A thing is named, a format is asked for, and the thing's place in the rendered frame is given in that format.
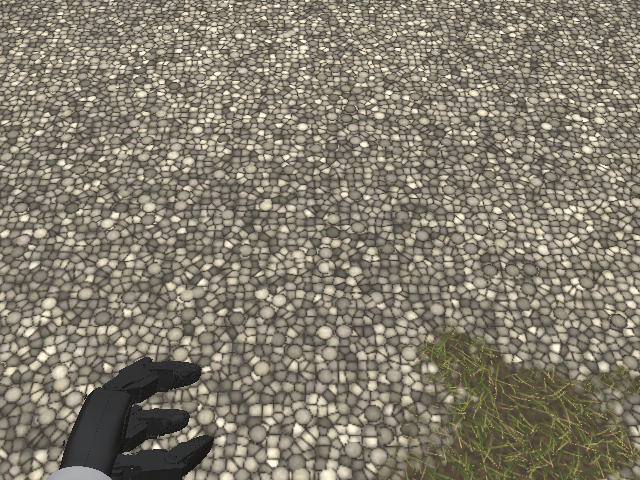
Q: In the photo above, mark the robot left hand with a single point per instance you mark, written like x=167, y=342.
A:
x=108, y=425

